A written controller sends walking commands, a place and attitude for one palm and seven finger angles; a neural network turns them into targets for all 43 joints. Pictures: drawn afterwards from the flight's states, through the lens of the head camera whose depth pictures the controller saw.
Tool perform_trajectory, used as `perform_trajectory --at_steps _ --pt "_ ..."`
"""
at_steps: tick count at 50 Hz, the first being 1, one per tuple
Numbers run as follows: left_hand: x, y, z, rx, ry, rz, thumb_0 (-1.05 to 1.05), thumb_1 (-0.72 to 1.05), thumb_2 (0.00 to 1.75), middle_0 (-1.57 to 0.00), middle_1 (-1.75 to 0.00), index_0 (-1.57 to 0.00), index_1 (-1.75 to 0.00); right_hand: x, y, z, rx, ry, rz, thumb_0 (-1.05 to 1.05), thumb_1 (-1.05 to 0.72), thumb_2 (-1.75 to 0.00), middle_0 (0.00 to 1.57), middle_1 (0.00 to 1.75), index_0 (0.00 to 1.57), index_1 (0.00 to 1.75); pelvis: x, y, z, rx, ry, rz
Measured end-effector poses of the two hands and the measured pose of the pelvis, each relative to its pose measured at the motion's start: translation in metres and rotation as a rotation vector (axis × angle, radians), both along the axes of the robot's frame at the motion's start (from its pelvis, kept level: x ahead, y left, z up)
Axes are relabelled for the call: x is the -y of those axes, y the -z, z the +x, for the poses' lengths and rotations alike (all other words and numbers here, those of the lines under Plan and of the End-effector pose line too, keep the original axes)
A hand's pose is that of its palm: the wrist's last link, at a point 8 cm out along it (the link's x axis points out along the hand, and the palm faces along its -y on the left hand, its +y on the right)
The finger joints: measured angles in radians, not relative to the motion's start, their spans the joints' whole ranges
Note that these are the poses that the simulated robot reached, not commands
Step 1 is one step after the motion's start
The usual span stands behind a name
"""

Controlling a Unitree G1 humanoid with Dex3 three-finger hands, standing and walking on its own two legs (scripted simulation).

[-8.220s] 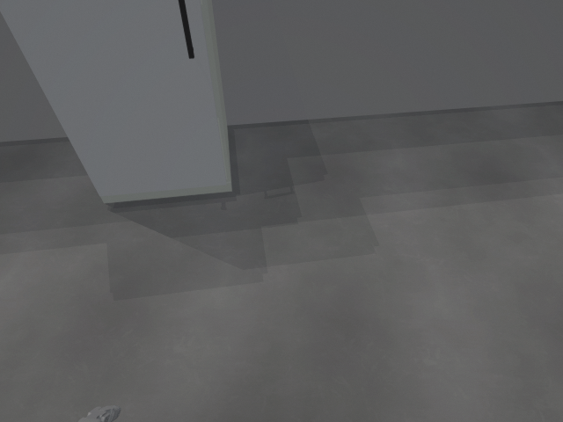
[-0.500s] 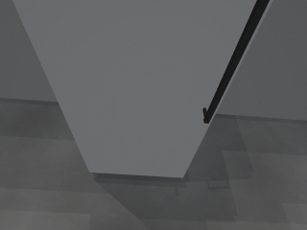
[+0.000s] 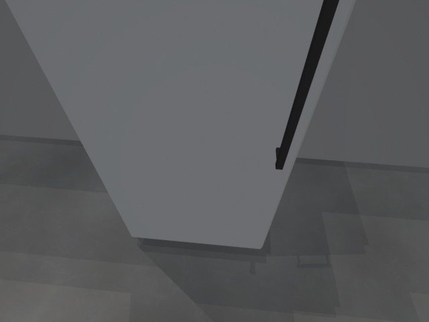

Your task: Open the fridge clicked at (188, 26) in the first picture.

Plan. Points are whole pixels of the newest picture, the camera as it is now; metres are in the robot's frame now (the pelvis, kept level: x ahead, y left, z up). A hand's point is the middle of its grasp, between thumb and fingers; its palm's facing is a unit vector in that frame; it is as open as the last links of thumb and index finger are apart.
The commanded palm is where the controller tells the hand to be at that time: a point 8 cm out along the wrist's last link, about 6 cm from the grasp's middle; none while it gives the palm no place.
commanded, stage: come to a stop and stand still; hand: right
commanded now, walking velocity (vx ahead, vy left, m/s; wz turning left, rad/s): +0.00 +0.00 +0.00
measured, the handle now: (301, 84) +0.51 -0.13 +0.19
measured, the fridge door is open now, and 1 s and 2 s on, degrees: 0 0 0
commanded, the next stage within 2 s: look again from close up in 0.18 s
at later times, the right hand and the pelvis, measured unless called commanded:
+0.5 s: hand out of the picture -0.02 -0.17 -0.18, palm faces +0.03 +0.98 -0.20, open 7.4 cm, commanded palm none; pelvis -0.03 +0.00 -0.01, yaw +0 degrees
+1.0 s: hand out of the picture -0.07 -0.15 -0.18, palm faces +0.05 +0.98 -0.18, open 7.4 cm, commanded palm none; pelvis -0.05 +0.02 +0.00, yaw -1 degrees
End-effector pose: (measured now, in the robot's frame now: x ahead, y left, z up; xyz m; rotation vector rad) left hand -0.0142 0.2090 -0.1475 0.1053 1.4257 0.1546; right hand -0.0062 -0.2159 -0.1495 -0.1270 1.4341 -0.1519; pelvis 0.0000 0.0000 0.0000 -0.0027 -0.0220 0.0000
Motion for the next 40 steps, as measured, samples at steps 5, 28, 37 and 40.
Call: perform_trajectory --at_steps 5,28,37,40 --pt "0.005 0.000 -0.007 -0.014 -0.006 -0.010 0.01 0.91 0.89 -0.20 -0.30 -0.20 -0.30 0.002 0.000 0.005 0.016 0.000 -0.005 0.01 -0.93 -0.90 0.20 0.30 0.20 0.30 -0.001 -0.001 0.000 0.005 -0.001 0.000" --pt "-0.024 -0.002 0.003 0.172 0.047 0.028 0.01 0.91 0.89 -0.20 -0.30 -0.20 -0.30 0.001 -0.002 -0.029 0.114 -0.017 -0.024 0.00 -0.91 -0.90 0.20 0.30 0.20 0.30 -0.006 0.005 -0.036 0.034 0.010 -0.005" --pt "-0.031 -0.003 -0.020 0.125 0.051 0.028 0.00 0.91 0.89 -0.20 -0.30 -0.20 -0.30 -0.005 -0.002 -0.053 0.085 0.001 -0.020 0.00 -0.91 -0.90 0.20 0.30 0.20 0.30 -0.013 0.004 -0.046 0.035 0.016 -0.005" --pt "-0.032 -0.002 -0.029 0.101 0.048 0.025 0.00 0.91 0.89 -0.20 -0.30 -0.20 -0.30 -0.007 -0.002 -0.058 0.075 0.005 -0.017 0.00 -0.91 -0.90 0.20 0.30 0.20 0.30 -0.014 0.003 -0.049 0.034 0.018 -0.005"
